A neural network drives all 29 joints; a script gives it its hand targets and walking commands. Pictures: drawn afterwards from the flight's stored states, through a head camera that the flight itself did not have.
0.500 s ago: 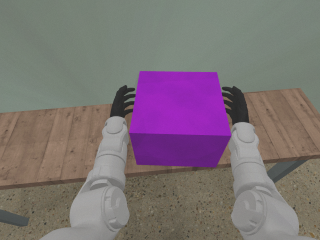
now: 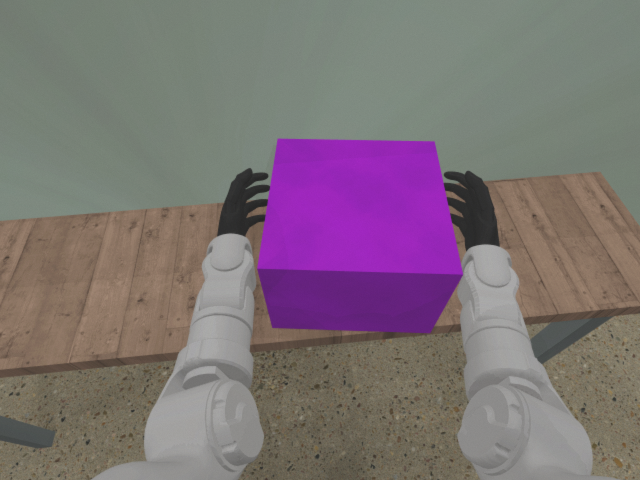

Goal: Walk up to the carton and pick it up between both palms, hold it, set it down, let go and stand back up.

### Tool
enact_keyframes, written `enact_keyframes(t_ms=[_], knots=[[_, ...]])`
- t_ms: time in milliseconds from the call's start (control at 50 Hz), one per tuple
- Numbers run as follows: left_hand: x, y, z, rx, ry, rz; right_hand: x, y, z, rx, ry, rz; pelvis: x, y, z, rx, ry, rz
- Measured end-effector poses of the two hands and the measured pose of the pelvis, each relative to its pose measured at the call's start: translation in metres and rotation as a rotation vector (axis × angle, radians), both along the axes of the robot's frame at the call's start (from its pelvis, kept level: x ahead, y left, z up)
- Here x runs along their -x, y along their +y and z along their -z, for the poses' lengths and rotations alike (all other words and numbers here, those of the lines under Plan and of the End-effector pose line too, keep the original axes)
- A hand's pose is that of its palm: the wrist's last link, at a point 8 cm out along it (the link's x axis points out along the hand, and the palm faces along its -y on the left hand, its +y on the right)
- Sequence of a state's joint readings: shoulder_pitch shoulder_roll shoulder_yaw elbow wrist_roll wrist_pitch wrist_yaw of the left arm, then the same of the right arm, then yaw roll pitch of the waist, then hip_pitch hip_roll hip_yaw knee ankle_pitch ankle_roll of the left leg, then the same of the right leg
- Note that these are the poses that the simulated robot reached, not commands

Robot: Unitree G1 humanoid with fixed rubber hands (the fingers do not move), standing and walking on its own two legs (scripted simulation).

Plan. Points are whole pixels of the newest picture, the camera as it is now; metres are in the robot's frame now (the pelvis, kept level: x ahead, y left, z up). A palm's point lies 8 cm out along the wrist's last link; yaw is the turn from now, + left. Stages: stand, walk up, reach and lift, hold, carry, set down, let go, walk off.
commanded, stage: set down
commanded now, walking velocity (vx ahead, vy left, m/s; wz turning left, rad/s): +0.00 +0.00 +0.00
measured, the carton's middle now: (353, 235) +0.43 +0.00 +0.03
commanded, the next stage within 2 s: none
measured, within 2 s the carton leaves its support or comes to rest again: neither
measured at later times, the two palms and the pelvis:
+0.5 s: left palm (236, 231) +0.40 +0.16 +0.05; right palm (478, 237) +0.40 -0.16 +0.06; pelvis +0.00 +0.00 +0.00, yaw -1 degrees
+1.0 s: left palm (213, 225) +0.42 +0.19 +0.05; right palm (512, 230) +0.43 -0.21 +0.05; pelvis -0.03 -0.01 -0.03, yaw -1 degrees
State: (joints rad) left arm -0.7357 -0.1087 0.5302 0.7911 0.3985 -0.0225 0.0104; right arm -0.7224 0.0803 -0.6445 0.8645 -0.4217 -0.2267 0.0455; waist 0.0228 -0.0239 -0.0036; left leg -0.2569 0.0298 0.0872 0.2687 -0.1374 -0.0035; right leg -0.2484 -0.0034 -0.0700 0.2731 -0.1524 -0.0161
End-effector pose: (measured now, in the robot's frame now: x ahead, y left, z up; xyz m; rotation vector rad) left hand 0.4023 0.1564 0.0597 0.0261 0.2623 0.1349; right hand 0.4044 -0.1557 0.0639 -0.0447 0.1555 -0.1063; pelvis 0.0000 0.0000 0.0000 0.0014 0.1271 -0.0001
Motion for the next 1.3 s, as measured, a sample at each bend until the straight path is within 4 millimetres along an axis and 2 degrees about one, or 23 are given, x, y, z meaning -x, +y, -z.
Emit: enact_keyframes(t_ms=[480, 740, 840, 1000, 1100, 1160, 1300], knots=[[-0.001, 0.000, 0.004, -0.026, -0.005, 0.009, 0.001, -0.001, 0.002, 0.008, 0.020, -0.014, 0.002, -0.001, 0.001, 0.000, 0.012, 0.012], [-0.023, 0.003, 0.008, -0.039, 0.037, 0.014, -0.021, -0.004, 0.013, -0.032, 0.150, -0.031, 0.013, 0.000, 0.015, 0.016, 0.197, 0.032], [-0.025, 0.012, 0.004, -0.039, 0.015, 0.006, -0.027, -0.016, 0.011, -0.031, 0.128, -0.015, 0.017, 0.000, 0.020, 0.022, 0.234, 0.027], [-0.017, 0.037, 0.014, -0.039, 0.012, -0.025, -0.022, -0.053, 0.014, -0.013, 0.129, 0.015, 0.026, -0.005, 0.027, 0.016, 0.277, 0.016], [-0.016, 0.042, 0.014, -0.038, -0.007, -0.029, -0.022, -0.068, 0.013, -0.028, 0.107, 0.007, 0.033, -0.009, 0.033, 0.012, 0.309, 0.014], [-0.018, 0.041, 0.009, -0.035, -0.012, -0.015, -0.023, -0.073, 0.009, -0.042, 0.095, -0.001, 0.037, -0.010, 0.035, 0.009, 0.317, 0.014], [-0.022, 0.035, -0.017, -0.025, -0.036, 0.005, -0.026, -0.071, -0.011, -0.048, 0.074, -0.024, 0.043, -0.014, 0.034, 0.001, 0.300, 0.015]])
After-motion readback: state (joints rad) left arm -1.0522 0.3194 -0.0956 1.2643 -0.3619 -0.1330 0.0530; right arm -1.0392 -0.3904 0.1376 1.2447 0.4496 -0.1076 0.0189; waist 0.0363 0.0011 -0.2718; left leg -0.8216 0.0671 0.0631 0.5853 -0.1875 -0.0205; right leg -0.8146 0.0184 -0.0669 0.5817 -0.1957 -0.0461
